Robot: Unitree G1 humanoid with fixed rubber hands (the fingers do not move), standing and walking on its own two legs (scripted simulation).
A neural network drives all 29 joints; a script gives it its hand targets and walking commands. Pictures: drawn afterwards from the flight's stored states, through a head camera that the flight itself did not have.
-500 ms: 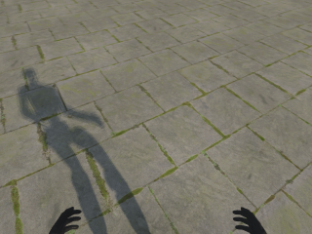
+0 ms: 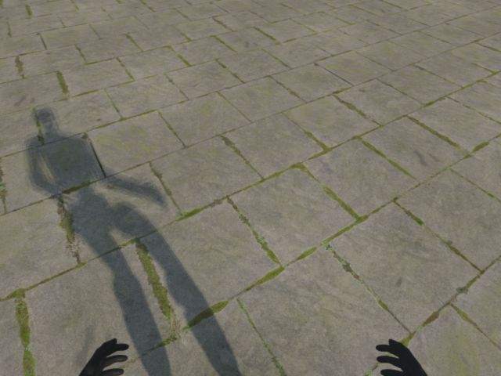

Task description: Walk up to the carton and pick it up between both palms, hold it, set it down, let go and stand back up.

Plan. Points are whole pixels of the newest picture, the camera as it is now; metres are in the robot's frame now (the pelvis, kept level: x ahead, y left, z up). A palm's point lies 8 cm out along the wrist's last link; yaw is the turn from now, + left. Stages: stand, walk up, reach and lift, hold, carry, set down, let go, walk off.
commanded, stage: stand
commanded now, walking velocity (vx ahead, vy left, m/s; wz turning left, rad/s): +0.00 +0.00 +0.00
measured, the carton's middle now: out of the picture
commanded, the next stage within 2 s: walk up in 0.68 s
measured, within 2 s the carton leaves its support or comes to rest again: neither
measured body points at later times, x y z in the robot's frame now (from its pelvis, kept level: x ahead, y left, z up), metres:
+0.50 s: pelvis +0.00 +0.00 +0.00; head +0.00 +0.00 +0.45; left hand +0.15 +0.26 -0.08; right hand +0.14 -0.26 -0.08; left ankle +0.01 +0.12 -0.73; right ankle +0.02 -0.12 -0.73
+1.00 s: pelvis +0.00 +0.01 +0.00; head +0.01 +0.02 +0.45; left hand +0.13 +0.29 -0.08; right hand +0.14 -0.25 -0.09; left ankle +0.01 +0.13 -0.69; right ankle +0.02 -0.12 -0.73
